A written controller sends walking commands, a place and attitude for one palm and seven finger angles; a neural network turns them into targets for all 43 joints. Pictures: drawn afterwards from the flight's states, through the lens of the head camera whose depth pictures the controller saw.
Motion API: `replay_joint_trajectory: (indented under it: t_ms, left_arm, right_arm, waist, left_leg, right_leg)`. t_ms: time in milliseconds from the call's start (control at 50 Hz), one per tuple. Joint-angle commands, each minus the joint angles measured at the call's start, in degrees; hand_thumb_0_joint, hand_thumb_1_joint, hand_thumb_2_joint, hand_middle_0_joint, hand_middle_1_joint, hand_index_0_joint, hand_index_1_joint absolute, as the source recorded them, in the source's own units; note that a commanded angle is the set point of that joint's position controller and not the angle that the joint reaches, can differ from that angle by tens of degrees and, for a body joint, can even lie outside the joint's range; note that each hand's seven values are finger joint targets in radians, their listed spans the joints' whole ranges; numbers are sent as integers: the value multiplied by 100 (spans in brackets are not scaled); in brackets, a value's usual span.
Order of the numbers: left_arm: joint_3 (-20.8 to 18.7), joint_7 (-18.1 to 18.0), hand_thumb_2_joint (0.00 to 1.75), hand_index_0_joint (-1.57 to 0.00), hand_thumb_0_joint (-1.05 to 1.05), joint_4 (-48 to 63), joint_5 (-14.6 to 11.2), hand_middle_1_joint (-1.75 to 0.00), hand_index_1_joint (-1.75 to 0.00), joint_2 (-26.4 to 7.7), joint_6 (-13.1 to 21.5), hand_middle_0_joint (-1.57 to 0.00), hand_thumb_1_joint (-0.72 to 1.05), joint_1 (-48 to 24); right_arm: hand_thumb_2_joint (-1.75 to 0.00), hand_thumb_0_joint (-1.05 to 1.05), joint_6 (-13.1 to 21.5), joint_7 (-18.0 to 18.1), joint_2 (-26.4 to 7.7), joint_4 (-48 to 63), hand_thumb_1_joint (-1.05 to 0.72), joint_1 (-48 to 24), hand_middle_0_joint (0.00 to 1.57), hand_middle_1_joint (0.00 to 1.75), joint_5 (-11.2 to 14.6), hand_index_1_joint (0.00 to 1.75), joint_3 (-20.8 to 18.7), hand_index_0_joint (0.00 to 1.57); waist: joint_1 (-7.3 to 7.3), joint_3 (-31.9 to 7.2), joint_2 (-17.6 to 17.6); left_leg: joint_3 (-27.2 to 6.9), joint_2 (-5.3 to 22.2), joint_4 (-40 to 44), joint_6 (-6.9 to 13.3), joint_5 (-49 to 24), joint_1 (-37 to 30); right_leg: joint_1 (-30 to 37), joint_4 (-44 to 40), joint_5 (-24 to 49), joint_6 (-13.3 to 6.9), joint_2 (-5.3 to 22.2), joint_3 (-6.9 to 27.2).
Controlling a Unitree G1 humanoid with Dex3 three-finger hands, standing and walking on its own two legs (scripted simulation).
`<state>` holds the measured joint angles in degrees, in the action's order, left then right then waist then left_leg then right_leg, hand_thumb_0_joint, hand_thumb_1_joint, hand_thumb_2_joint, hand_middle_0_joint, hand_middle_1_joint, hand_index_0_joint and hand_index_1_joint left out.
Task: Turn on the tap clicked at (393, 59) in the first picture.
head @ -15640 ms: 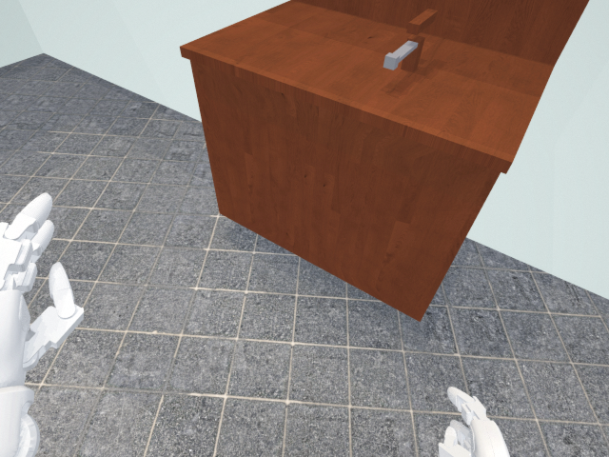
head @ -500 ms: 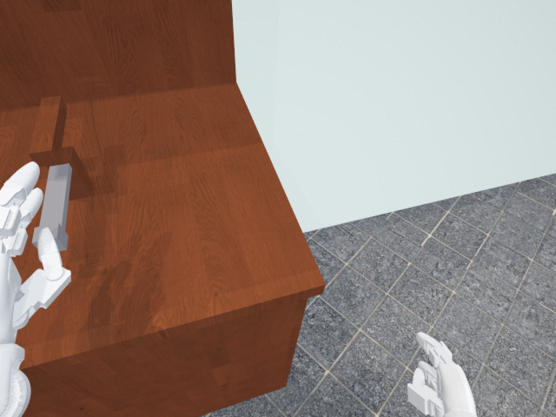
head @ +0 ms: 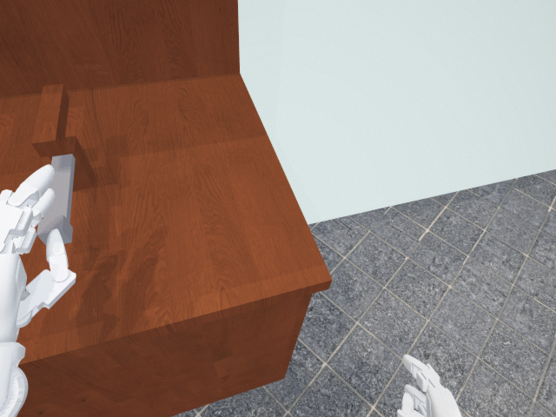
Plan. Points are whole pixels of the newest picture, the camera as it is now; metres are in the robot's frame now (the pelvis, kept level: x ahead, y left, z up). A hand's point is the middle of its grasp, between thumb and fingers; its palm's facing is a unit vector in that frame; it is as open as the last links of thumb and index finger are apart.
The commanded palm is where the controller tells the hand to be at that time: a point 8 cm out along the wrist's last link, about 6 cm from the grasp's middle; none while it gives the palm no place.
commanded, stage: come to a stop and stand still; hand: left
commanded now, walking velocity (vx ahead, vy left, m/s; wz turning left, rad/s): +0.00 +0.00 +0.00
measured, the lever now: (55, 231) +0.30 +0.32 +0.10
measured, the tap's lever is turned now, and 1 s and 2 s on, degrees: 0 0 0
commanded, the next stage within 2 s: look again from close up in 0.76 s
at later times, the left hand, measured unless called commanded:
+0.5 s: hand (19, 264) +0.23 +0.29 +0.16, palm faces +0.42 -0.85 -0.32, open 7.4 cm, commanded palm +0.17 +0.32 +0.18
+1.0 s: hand (24, 274) +0.21 +0.28 +0.16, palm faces +0.41 -0.84 -0.36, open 7.4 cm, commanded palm +0.16 +0.31 +0.18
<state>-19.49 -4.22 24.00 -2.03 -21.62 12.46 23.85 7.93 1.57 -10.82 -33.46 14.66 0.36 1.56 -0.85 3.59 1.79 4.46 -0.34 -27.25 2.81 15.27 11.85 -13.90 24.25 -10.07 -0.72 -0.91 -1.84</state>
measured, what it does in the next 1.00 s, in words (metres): stands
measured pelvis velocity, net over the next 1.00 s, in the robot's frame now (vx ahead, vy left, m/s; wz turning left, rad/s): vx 0.00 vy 0.03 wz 0.03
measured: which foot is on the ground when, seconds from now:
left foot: down 0.00-1.00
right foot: down 0.00-1.00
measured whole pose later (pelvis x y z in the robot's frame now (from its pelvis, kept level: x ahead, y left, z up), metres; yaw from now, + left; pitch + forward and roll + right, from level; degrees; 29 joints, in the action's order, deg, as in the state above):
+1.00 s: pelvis +0.00 +0.03 +0.00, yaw +2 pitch -2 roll -2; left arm -20.3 -6.2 26.9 -2.1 -20.4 12.5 24.1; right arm 5.8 1.6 -11.1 -33.1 12.8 0.8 0.2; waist -1.0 4.3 1.3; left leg 3.5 -2.5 -27.4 4.7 15.8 9.9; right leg -11.0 23.7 -10.6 1.4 1.2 -2.7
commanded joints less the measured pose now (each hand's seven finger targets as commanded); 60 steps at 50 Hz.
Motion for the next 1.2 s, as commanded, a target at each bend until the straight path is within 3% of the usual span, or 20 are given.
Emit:
replay_joint_trajectory:
  t_ms: [0,80,120,240,280,400,480,560,640,660,740,780,860,980,1140,1180]
  left_arm:
    - [-829,-220,90,-20,0,1586,-44,-30,-30,-962,496,-20,90,-659]
    - [-588,-221,90,-20,0,1450,-25,-30,-30,-703,426,-20,90,-324]
    - [-603,-229,90,-20,0,1342,-23,-30,-30,-710,402,-20,90,-226]
    - [-812,-266,90,-20,0,1617,-19,-30,-30,-906,385,-20,90,-400]
    - [-727,-255,90,-20,0,1616,-38,-30,-30,-833,377,-20,90,-394]
    - [-575,-269,90,-20,0,1698,-21,-30,-30,-754,339,-20,90,-624]
    - [-531,-276,90,-20,0,1641,-7,-30,-30,-719,305,-20,90,-624]
    - [-501,-278,90,-20,0,1423,-14,-30,-30,-648,282,-20,90,-570]
    - [-652,-303,90,-20,0,1558,0,-30,-30,-797,306,-20,90,-578]
    - [-534,-286,90,-20,0,1508,-9,-30,-30,-674,316,-20,90,-581]
    - [-707,-315,90,-20,0,1571,3,-30,-30,-834,345,-20,90,-492]
    - [-598,-299,90,-20,0,1636,-1,-30,-30,-741,376,-20,90,-515]
    - [-631,-308,90,-20,0,1425,-15,-30,-30,-712,367,-20,90,-316]
    - [-582,-310,90,-20,0,1490,-8,-30,-30,-696,379,-20,90,-399]
    - [-693,-360,90,-20,0,1533,-24,-30,-30,-810,326,-20,90,-289]
    - [-590,-339,90,-20,0,1392,-44,-30,-30,-705,296,-20,90,-284]
  right_arm:
    - [-90,0,483,28,-764,970,-90,-728,20,30,0,30,-355,20]
    - [-90,0,460,-36,-818,913,-90,-673,20,30,9,30,-407,20]
    - [-90,0,408,-48,-828,910,-90,-667,20,30,22,30,-428,20]
    - [-90,0,236,-6,-785,962,-90,-781,20,30,28,30,-427,20]
    - [-90,0,195,-2,-772,1017,-90,-746,20,30,20,30,-423,20]
    - [-90,0,158,-1,-795,1018,-90,-754,20,30,15,30,-420,20]
    - [-90,0,114,-10,-778,1033,-90,-753,20,30,14,30,-416,20]
    - [-90,0,59,-7,-789,1015,-90,-758,20,30,18,30,-393,20]
    - [-90,0,83,19,-764,1011,-90,-822,20,30,35,30,-403,20]
    - [-90,0,69,14,-791,1014,-90,-768,20,30,15,30,-393,20]
    - [-90,0,111,34,-771,995,-90,-804,20,30,38,30,-419,20]
    - [-90,0,118,26,-809,1009,-90,-747,20,30,29,30,-443,20]
    - [-90,0,106,37,-807,949,-90,-720,20,30,23,30,-432,20]
    - [-90,0,127,55,-811,952,-90,-732,20,30,41,30,-464,20]
    - [-90,0,123,85,-783,918,-90,-800,20,30,51,30,-455,20]
    - [-90,0,98,78,-792,944,-90,-753,20,30,39,30,-451,20]
  waist:
    - [-106,-1054,-691]
    - [-68,-1064,-477]
    - [-64,-1013,-383]
    - [-40,-1028,-552]
    - [-43,-1001,-562]
    - [-34,-921,-814]
    - [-42,-870,-764]
    - [-43,-711,-581]
    - [-54,-745,-622]
    - [-46,-708,-641]
    - [-60,-777,-562]
    - [-47,-749,-682]
    - [-47,-749,-475]
    - [-32,-666,-505]
    - [-39,-773,-515]
    - [-34,-680,-380]
  left_leg:
    - [-623,472,596,-90,-809,54]
    - [-625,528,457,-216,-1858,-145]
    - [-626,563,448,-241,-1913,-133]
    - [-645,566,436,-367,-2298,-196]
    - [-670,601,423,-345,-2314,-181]
    - [-724,646,556,-409,-2158,-112]
    - [-793,702,626,-459,-2205,-118]
    - [-815,662,762,-439,-1454,195]
    - [-815,637,813,-420,-1104,239]
    - [-858,627,886,-413,-946,335]
    - [-854,616,836,-414,-990,273]
    - [-878,607,846,-413,-1027,290]
    - [-848,575,801,-378,-920,325]
    - [-840,540,791,-271,-621,391]
    - [-797,505,658,-240,-866,191]
    - [-790,499,684,-174,-643,276]
  right_leg:
    - [886,-114,636,-78,407,501]
    - [911,54,1363,-58,398,312]
    - [870,58,1371,-58,413,322]
    - [919,168,1483,-74,391,217]
    - [951,140,1449,-68,414,200]
    - [953,173,1191,-66,387,186]
    - [923,193,928,-52,363,107]
    - [981,71,740,-47,367,115]
    - [1065,49,745,-44,381,157]
    - [1084,49,665,-45,369,131]
    - [1128,44,765,-48,384,170]
    - [1131,56,758,-66,389,171]
    - [1108,-21,742,-64,411,189]
    - [1077,-96,679,-84,461,306]
    - [1027,-169,855,-106,518,415]
    - [986,-260,723,-95,528,466]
